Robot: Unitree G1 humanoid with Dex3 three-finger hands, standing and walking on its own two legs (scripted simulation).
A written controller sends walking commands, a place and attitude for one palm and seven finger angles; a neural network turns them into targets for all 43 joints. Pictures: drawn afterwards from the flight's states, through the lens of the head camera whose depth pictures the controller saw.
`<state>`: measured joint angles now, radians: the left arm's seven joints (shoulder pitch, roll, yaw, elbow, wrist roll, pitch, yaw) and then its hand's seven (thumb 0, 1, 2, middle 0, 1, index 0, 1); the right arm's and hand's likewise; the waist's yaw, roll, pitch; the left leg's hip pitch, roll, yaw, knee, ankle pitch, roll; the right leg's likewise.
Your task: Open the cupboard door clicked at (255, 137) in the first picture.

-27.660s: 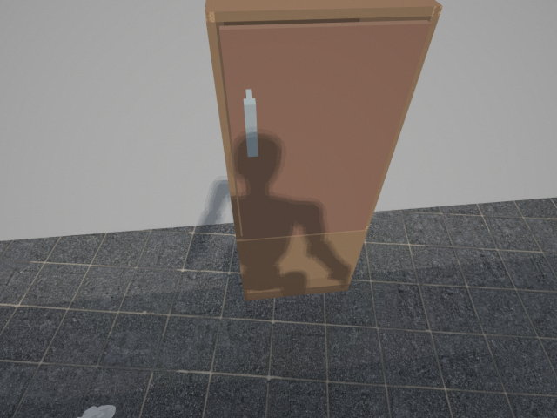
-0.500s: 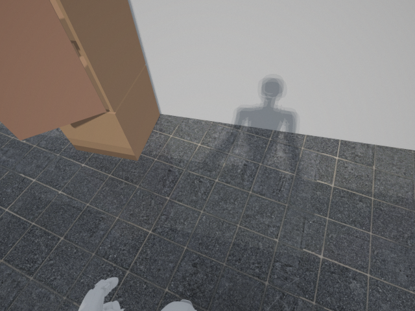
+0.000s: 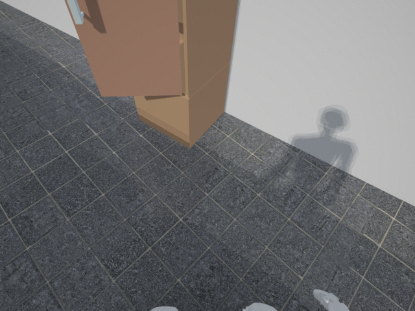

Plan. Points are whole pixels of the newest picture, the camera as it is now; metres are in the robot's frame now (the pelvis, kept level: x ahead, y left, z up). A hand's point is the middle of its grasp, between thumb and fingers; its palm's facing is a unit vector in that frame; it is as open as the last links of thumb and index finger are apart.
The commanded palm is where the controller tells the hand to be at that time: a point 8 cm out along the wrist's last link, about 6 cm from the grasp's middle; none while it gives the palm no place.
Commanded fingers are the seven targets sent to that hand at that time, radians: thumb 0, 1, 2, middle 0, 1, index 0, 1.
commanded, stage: turn to face it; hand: left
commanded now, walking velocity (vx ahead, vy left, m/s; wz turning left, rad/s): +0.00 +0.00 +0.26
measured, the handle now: (74, 0) +0.95 +0.52 +0.09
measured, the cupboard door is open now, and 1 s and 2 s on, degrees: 39 39 39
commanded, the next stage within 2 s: take the last steps up to it in 0.18 s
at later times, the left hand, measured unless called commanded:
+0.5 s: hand out of the picture +0.03 +0.15 -0.14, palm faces +0.23 -0.95 -0.23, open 7.3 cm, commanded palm none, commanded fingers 0.00 0.90 0.90 -0.20 -0.30 -0.20 -0.30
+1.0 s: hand (75, 298) +0.14 +0.29 -0.15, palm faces +0.27 -0.94 -0.19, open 7.4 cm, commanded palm none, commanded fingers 0.00 0.90 0.90 -0.20 -0.30 -0.20 -0.30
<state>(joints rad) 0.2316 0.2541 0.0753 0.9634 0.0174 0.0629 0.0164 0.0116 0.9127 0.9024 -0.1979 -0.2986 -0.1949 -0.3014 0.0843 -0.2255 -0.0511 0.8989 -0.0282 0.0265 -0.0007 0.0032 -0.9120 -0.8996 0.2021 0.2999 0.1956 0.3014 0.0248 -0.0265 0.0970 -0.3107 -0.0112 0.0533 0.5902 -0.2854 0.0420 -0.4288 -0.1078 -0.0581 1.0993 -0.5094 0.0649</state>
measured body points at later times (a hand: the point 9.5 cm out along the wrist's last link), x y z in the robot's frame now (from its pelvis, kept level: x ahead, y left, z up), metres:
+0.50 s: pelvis +0.03 -0.03 +0.02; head +0.06 -0.05 +0.46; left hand +0.02 +0.20 -0.13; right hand +0.11 -0.27 -0.15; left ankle -0.01 +0.10 -0.66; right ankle +0.01 -0.15 -0.73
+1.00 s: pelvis +0.13 +0.10 +0.01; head +0.15 +0.10 +0.46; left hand +0.13 +0.34 -0.14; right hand +0.19 -0.13 -0.14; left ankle +0.08 +0.16 -0.73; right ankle +0.20 -0.01 -0.66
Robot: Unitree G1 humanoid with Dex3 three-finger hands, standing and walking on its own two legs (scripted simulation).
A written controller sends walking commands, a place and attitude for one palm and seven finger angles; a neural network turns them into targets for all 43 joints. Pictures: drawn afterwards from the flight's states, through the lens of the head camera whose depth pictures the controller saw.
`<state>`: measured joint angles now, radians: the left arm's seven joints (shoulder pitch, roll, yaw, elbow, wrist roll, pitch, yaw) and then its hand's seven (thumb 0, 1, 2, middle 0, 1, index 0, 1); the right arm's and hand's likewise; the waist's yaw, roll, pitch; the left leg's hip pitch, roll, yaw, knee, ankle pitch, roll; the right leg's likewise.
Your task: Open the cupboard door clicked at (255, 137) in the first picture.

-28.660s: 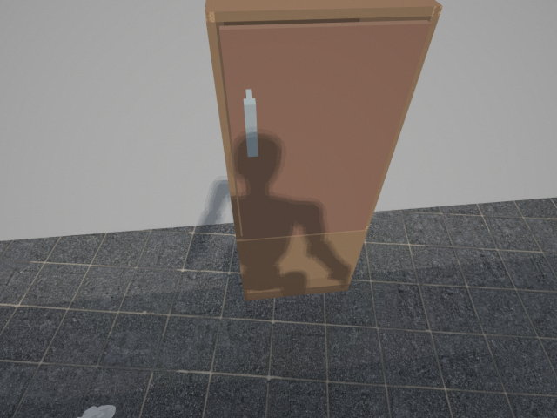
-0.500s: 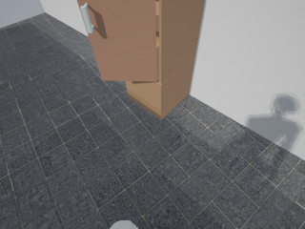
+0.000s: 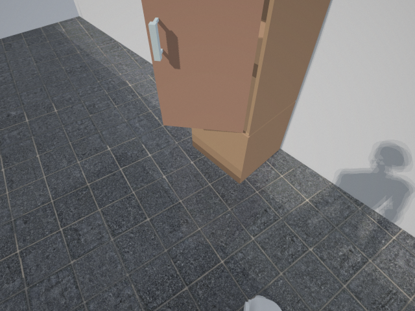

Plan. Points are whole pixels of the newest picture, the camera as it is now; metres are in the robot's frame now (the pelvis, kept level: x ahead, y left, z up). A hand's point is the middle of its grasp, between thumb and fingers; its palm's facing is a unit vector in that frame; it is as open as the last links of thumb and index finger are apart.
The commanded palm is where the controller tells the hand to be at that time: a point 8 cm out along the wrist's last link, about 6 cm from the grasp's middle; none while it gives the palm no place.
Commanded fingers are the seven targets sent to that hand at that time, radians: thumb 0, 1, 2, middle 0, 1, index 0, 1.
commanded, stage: take the last steps up to it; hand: left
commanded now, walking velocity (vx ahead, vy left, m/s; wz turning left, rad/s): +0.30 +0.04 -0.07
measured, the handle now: (157, 39) +0.89 +0.23 +0.08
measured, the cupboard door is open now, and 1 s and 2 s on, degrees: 39 39 39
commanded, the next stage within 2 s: come to a stop and stand still in 0.62 s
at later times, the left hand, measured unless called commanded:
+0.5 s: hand (142, 271) +0.23 +0.18 -0.16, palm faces +0.05 -0.98 -0.21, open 7.1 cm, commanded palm none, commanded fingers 0.00 0.90 0.90 -0.20 -0.30 -0.20 -0.30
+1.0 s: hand (136, 207) +0.40 +0.24 -0.18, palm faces -0.01 -0.98 -0.20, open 7.3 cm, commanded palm none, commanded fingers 0.00 0.90 0.90 -0.20 -0.30 -0.20 -0.30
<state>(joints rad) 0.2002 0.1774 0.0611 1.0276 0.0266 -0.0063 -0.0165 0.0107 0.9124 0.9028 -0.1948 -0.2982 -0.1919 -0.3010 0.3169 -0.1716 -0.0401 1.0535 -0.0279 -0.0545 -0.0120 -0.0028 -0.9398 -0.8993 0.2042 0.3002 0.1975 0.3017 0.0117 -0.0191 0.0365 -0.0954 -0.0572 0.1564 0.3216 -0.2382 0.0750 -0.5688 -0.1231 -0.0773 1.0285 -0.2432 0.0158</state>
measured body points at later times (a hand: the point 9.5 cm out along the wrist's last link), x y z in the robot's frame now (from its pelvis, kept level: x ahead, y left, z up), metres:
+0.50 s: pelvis +0.20 -0.01 +0.00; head +0.23 -0.02 +0.45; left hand +0.23 +0.23 -0.15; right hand +0.22 -0.25 -0.16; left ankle +0.26 +0.14 -0.70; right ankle +0.16 -0.12 -0.74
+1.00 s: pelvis +0.34 +0.05 +0.00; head +0.38 +0.06 +0.45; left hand +0.40 +0.29 -0.16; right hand +0.36 -0.19 -0.15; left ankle +0.34 +0.13 -0.74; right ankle +0.32 -0.09 -0.69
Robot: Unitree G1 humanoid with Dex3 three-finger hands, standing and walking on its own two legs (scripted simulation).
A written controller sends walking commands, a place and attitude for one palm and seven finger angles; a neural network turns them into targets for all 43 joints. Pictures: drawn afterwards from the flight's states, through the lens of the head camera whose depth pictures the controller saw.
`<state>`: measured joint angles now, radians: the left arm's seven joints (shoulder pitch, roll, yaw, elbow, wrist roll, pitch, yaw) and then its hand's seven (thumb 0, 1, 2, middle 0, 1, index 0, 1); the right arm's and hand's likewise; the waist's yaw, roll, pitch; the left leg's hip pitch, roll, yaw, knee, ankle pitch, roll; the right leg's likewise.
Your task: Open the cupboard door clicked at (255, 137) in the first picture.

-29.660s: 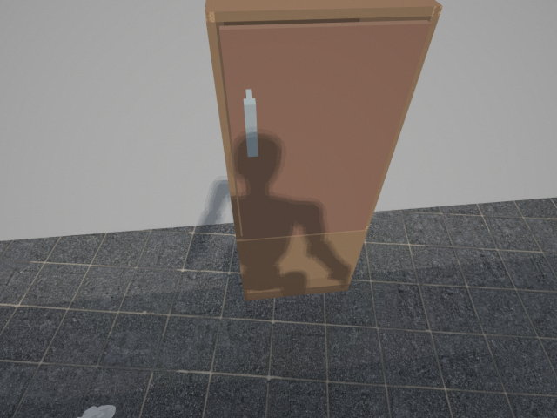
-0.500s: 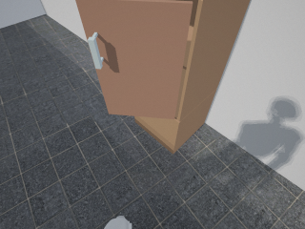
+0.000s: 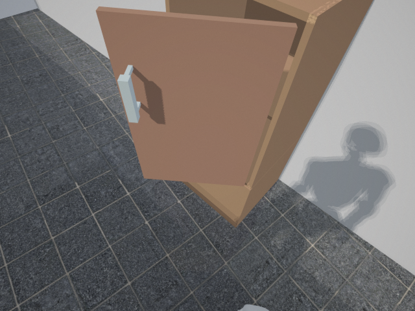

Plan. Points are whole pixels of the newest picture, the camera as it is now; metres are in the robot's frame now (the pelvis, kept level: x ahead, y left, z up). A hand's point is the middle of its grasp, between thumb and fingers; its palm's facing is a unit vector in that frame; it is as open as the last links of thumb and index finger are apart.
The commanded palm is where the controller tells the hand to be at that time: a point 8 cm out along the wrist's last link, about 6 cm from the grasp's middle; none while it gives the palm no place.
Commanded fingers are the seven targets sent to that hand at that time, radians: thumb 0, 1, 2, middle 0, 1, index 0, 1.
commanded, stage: come to a stop and stand still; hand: left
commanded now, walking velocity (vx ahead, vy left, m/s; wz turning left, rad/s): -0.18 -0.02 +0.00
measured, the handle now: (131, 94) +0.54 +0.21 +0.08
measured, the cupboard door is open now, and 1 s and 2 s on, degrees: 39 39 39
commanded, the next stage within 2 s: look again from close up in 0.92 s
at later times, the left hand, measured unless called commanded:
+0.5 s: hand out of the picture +0.05 +0.16 -0.17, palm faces +0.05 -0.97 -0.23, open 7.3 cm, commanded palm none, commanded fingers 0.00 0.90 0.90 -0.20 -0.30 -0.20 -0.30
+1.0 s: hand out of the picture +0.01 +0.18 -0.17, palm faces +0.01 -0.98 -0.21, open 7.4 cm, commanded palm none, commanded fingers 0.00 0.90 0.90 -0.20 -0.30 -0.20 -0.30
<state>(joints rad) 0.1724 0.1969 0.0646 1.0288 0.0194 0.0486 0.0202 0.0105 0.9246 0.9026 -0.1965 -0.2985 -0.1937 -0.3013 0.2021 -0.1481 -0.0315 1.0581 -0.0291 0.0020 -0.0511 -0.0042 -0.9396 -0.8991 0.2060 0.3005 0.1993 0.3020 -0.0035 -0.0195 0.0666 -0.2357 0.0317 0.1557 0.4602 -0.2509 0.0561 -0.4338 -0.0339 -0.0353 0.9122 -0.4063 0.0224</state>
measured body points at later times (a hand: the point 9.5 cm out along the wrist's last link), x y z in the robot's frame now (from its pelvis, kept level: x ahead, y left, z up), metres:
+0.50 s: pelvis +0.00 -0.03 +0.00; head +0.06 -0.03 +0.44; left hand +0.05 +0.21 -0.16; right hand +0.08 -0.28 -0.15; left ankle -0.01 +0.09 -0.72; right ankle -0.03 -0.16 -0.74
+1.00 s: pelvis +0.00 +0.00 +0.00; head +0.02 -0.01 +0.45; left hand +0.01 +0.23 -0.16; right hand +0.03 -0.23 -0.16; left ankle +0.00 +0.09 -0.74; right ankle -0.06 -0.12 -0.74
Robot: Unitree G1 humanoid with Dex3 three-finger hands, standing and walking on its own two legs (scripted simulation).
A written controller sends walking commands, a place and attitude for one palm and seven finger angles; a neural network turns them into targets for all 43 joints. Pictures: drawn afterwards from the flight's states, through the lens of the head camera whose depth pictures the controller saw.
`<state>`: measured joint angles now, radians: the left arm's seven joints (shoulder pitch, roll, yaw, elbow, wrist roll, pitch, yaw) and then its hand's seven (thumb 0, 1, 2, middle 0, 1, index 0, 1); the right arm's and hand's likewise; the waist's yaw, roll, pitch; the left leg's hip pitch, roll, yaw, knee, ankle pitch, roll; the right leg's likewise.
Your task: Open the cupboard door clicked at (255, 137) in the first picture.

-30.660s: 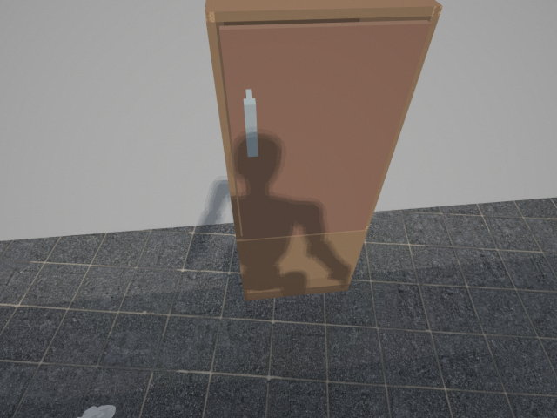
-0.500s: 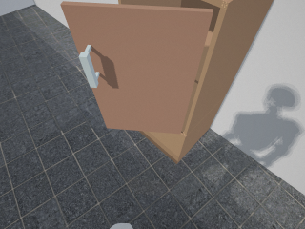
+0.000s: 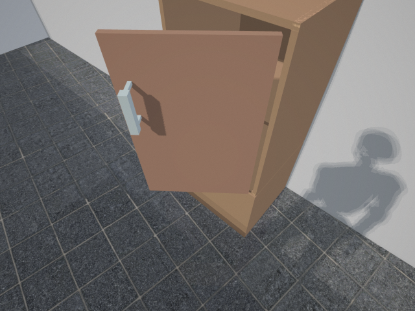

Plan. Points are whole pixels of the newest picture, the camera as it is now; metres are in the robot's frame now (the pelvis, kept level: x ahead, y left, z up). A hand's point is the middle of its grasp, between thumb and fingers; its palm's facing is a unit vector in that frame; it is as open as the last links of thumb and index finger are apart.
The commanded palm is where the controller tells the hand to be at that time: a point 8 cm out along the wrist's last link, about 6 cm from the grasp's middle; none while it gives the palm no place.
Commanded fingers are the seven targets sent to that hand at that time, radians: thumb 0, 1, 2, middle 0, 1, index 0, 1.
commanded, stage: look again from close up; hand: left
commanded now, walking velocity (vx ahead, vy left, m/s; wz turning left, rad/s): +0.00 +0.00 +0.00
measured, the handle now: (132, 108) +0.54 +0.22 +0.08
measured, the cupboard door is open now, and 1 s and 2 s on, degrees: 39 39 39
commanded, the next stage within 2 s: raise the hand with hooked fingers in 0.48 s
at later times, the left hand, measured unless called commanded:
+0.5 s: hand out of the picture -0.01 +0.16 -0.18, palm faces +0.00 -0.98 -0.21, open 7.4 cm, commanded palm none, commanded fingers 0.00 0.90 0.90 -0.20 -0.30 -0.20 -0.30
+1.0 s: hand out of the picture +0.12 +0.17 -0.06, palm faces +0.01 -1.00 +0.03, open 8.6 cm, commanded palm +0.11 +0.24 -0.03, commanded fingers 0.00 0.39 0.68 -0.24 -0.63 -0.24 -0.63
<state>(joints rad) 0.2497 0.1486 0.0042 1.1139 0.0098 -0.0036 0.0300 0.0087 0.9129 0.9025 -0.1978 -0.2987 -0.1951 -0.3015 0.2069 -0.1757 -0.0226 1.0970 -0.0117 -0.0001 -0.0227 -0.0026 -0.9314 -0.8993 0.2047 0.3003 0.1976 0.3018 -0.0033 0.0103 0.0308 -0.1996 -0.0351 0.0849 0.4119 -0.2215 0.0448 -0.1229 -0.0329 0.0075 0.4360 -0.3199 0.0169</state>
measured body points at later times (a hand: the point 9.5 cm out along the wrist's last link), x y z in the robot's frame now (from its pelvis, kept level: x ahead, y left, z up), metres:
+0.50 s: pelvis -0.02 -0.01 +0.00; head -0.02 -0.01 +0.45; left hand +0.00 +0.22 -0.16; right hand +0.01 -0.24 -0.16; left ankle +0.00 +0.09 -0.74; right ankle -0.06 -0.13 -0.74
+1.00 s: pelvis -0.06 -0.03 -0.07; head -0.03 -0.01 +0.38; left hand +0.11 +0.23 -0.06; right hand +0.17 -0.27 -0.10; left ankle +0.00 +0.09 -0.74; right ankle -0.06 -0.13 -0.74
